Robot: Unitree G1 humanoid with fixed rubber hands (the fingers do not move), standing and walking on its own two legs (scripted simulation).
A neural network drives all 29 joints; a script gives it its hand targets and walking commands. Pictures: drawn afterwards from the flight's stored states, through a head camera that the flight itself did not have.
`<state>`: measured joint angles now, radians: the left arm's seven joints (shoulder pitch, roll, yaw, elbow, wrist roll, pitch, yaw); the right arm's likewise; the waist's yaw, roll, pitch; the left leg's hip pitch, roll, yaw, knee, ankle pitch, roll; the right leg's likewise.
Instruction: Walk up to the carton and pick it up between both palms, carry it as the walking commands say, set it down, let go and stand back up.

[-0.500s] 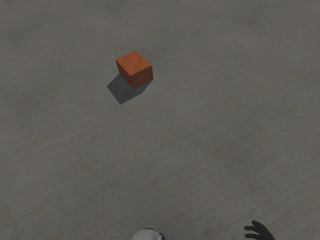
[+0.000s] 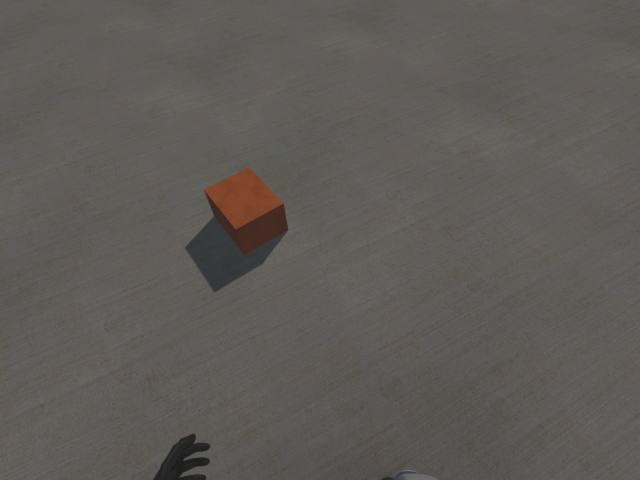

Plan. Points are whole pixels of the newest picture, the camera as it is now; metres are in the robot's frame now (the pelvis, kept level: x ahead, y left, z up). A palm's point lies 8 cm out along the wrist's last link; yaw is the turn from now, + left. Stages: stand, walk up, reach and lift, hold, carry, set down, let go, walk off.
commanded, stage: walk up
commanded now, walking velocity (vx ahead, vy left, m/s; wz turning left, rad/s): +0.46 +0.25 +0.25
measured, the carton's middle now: (246, 210) +1.21 +0.21 -0.67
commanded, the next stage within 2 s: none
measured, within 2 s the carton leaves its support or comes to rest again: neither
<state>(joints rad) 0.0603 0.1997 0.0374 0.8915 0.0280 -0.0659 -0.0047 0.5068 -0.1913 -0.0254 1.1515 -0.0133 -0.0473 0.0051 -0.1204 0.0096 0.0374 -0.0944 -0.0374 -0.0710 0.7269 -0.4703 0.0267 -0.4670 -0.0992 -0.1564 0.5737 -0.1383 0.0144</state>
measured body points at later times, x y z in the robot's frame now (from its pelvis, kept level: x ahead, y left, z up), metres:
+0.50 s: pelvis +0.26 +0.10 +0.00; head +0.32 +0.12 +0.45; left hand +0.14 +0.31 -0.14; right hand +0.42 -0.13 -0.13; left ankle +0.34 +0.20 -0.72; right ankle +0.11 -0.10 -0.67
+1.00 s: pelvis +0.55 +0.09 +0.00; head +0.59 +0.08 +0.45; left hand +0.70 +0.31 -0.13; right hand +0.41 -0.11 -0.14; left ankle +0.34 +0.20 -0.71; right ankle +0.68 -0.01 -0.72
